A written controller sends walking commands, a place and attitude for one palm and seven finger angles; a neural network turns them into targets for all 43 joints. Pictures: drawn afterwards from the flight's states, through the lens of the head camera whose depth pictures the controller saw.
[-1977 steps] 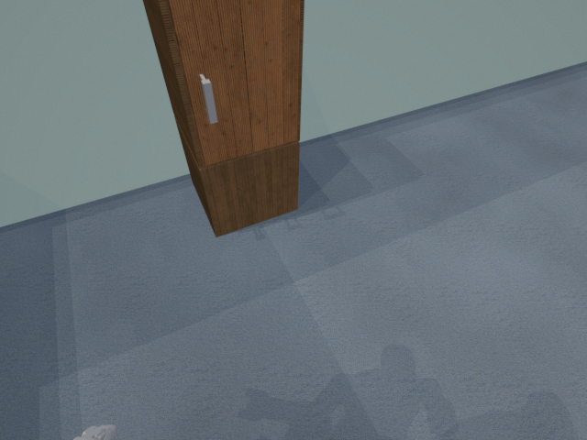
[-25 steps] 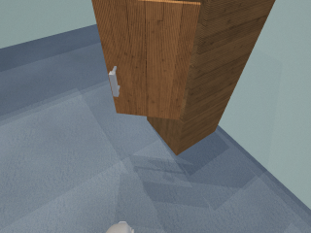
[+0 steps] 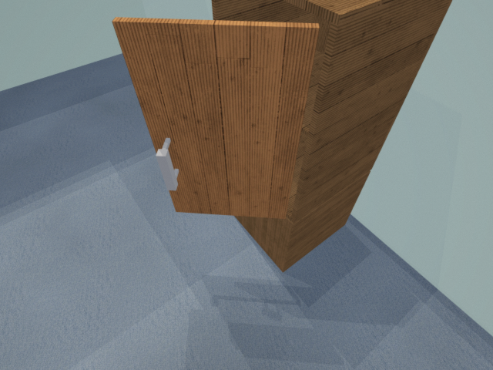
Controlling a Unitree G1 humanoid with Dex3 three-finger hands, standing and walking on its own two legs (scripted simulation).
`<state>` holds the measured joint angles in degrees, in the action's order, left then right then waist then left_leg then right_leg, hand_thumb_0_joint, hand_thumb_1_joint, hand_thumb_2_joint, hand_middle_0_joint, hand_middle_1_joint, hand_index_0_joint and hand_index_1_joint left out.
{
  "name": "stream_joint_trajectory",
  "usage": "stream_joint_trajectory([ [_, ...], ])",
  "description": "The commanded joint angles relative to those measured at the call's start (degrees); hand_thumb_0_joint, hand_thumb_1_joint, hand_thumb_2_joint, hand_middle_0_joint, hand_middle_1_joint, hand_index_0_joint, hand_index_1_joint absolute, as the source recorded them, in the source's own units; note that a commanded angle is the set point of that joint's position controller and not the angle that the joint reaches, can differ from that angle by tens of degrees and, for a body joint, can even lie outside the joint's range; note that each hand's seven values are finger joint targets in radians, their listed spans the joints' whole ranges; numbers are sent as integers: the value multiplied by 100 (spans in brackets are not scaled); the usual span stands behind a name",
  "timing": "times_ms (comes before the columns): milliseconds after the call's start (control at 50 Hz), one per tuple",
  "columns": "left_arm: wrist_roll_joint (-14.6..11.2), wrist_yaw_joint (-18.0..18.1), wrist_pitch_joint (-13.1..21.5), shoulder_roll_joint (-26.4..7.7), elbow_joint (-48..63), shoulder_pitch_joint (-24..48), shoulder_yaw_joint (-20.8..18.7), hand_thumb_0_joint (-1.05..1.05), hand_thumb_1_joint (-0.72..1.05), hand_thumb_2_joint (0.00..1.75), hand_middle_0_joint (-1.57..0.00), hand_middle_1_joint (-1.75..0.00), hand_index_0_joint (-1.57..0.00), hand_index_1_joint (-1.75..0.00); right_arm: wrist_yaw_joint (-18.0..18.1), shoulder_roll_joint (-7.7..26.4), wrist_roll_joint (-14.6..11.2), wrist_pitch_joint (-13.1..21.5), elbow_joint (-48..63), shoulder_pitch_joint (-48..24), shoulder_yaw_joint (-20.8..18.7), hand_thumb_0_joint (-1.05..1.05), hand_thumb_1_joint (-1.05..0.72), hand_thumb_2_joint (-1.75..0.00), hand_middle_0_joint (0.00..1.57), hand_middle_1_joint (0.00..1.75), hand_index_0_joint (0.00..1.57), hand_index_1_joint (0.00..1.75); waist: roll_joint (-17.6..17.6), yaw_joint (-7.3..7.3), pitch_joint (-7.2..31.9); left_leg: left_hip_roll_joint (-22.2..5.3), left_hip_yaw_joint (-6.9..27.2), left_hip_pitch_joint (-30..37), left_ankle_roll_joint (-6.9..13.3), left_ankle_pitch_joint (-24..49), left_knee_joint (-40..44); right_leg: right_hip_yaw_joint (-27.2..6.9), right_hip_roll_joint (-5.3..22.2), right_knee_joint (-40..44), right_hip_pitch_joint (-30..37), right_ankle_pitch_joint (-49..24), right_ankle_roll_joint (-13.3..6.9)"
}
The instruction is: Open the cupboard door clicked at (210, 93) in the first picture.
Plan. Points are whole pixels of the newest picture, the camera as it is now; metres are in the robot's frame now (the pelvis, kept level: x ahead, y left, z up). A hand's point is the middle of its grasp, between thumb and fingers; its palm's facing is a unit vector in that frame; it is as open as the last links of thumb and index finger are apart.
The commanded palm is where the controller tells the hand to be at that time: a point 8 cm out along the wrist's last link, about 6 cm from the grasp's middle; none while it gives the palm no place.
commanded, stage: come to a stop and stand still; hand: left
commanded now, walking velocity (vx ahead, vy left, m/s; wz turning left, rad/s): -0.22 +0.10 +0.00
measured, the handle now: (169, 164) +0.58 +0.22 -0.08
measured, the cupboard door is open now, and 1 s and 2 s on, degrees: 49 49 49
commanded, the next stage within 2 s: look again from close up in 1.72 s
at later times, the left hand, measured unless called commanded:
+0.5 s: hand out of the picture +0.02 +0.21 -0.17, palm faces +0.01 -0.97 -0.23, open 7.4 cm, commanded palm none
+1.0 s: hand out of the picture -0.04 +0.13 -0.17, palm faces +0.04 -0.99 -0.15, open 7.4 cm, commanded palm none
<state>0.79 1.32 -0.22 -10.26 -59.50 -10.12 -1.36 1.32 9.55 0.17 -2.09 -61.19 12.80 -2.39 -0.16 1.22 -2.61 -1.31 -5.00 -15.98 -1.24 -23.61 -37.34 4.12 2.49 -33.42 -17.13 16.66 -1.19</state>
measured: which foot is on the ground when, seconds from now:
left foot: down 0.00-1.00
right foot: down 0.00-0.16, up 0.18-0.46, down 0.48-1.00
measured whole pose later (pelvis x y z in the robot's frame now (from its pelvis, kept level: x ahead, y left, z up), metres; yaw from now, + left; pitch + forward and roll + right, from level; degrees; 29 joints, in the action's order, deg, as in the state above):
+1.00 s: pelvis -0.02 -0.02 +0.01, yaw +1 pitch -1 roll +0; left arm -0.2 1.8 0.0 -7.1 -65.6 -16.8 0.2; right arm 1.9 7.5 0.8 -0.6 -67.1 17.3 -0.8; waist 0.8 1.0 -2.3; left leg -3.0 -2.9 -11.6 -2.0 -11.7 -24.0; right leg 1.6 -1.1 -22.4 -3.7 18.1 -1.8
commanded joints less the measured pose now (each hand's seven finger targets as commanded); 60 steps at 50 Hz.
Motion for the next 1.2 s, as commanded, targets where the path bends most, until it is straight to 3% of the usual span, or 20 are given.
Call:
stream_joint_trajectory([
  [0,41,122,26,-1124,191,-468,-322,0,90,90,-20,-30,-20,-30,77,458,-19,-8,275,226,-109,0,-90,-90,20,30,20,30,1062,-269,676,135,274,-719,-125,-791,-710,-1235,1701,681,1661,-6124,-1083],
  [60,15,130,-32,-1148,270,-204,-364,0,90,90,-20,-30,-20,-30,68,433,-11,-18,245,370,-104,0,-90,-90,20,30,20,30,959,-164,719,88,230,-320,-152,67,407,-1008,1503,455,1616,-5399,-864],
  [80,-12,121,-48,-1107,291,-94,-360,0,90,90,-20,-30,-20,-30,57,421,7,-5,186,504,-101,0,-90,-90,20,30,20,30,874,-86,701,38,194,92,-134,795,1052,-883,1355,336,1338,-4701,-678],
  [100,-50,92,-76,-995,340,-86,-330,0,90,90,-20,-30,-20,-30,48,564,44,29,184,592,-110,0,-90,-90,20,30,20,30,389,-72,773,-259,370,700,-16,2136,1461,-637,1055,122,823,-3577,-369],
  [120,-76,60,-123,-743,449,-157,-288,0,90,90,-20,-30,-20,-30,50,933,102,64,306,508,-155,0,-90,-90,20,30,20,30,-670,-158,739,-1204,1418,853,434,3758,1588,-198,443,-256,160,-1620,40],
  [140,-41,82,-174,-522,509,-47,-221,0,90,90,-20,-30,-20,-30,47,1107,127,57,394,500,-187,0,-90,-90,20,30,20,30,-1192,-96,516,-1843,1832,347,987,4195,1870,-32,3,-1037,67,980,174],
  [160,-26,88,-269,-588,553,175,-232,0,90,90,-20,-30,-20,-30,117,1058,153,102,416,428,-163,0,-90,-90,20,30,20,30,-1129,10,262,-1878,2064,103,1241,4113,2086,-428,-169,-1930,-248,1727,179],
  [180,-29,71,-286,-591,527,164,-255,0,90,90,-20,-30,-20,-30,181,1021,166,130,458,317,-120,0,-90,-90,20,30,20,30,-972,-75,151,-1795,1921,48,1307,4076,1995,-744,-127,-2387,-417,1611,134],
  [220,-30,33,-264,-527,401,-16,-256,0,90,90,-20,-30,-20,-30,209,903,167,173,506,86,-52,0,-90,-90,20,30,20,30,-846,-203,187,-1519,1503,321,1219,3947,1864,-766,-122,-2490,-562,1215,166],
  [340,-31,-34,-169,-419,346,99,-114,0,90,90,-20,-30,-20,-30,166,998,132,215,251,421,-132,0,-90,-90,20,30,20,30,-818,67,565,-1434,1377,1155,1078,3704,1795,-350,-85,-635,-97,1075,196],
  [400,-36,-24,-121,-459,162,-339,-126,0,90,90,-20,-30,-20,-30,144,1023,76,216,171,375,-165,0,-90,-90,20,30,20,30,-653,-82,702,-1179,1232,951,806,3302,1549,-207,-137,758,708,4,153],
  [420,-22,-3,-82,-545,102,-463,-135,0,90,90,-20,-30,-20,-30,129,943,46,221,163,372,-153,0,-90,-90,20,30,20,30,-399,-111,602,-965,1114,681,592,2784,1422,-370,-32,1286,1011,-510,104],
  [460,-14,27,2,-793,44,-411,-106,0,90,90,-20,-30,-20,-30,62,604,10,218,182,299,-78,0,-90,-90,20,30,20,30,232,6,321,-402,606,348,162,1495,1357,-1057,726,1536,844,-1003,-200],
  [480,-17,18,17,-831,38,-363,-76,0,90,90,-20,-30,-20,-30,19,516,28,220,164,276,-54,0,-90,-90,20,30,20,30,101,40,288,-252,524,623,120,1573,1385,-1022,796,1468,513,-1071,-228],
  [520,-31,43,91,-699,-73,-436,-47,0,90,90,-20,-30,-20,-30,49,598,63,231,28,339,-47,0,-90,-90,20,30,20,30,709,28,505,-378,512,881,154,2251,1254,-832,510,1267,735,-1962,-117],
  [540,-40,54,98,-644,-105,-462,-15,0,90,90,-20,-30,-20,-30,50,595,45,226,-23,366,-41,0,-90,-90,20,30,20,30,835,25,390,-407,504,884,159,2103,1299,-762,481,1361,677,-1781,-93],
  [620,-59,51,74,-576,-185,-517,14,0,90,90,-20,-30,-20,-30,38,554,62,196,-217,385,9,0,-90,-90,20,30,20,30,207,4,-152,-413,550,755,131,1701,1526,-849,413,1633,382,-671,-90],
  [740,-63,61,96,-438,-323,-722,36,0,90,90,-20,-30,-20,-30,53,420,75,185,-353,555,59,0,-90,-90,20,30,20,30,329,-22,-305,-400,518,714,116,1543,1564,-863,372,1854,400,-326,-109],
  [820,-78,68,109,-392,-374,-845,33,0,90,90,-20,-30,-20,-30,77,407,81,218,-422,632,80,0,-90,-90,20,30,20,30,65,-45,-217,-418,546,727,108,1784,1553,-844,379,1749,540,-644,-130],
  [1180,-63,113,130,-260,-468,-1093,24,0,90,90,-20,-30,-20,-30,151,330,68,266,-436,664,86,0,-90,-90,20,30,20,30,114,-83,-114,-480,474,853,116,2416,1411,-723,372,1505,854,-1952,-94],
])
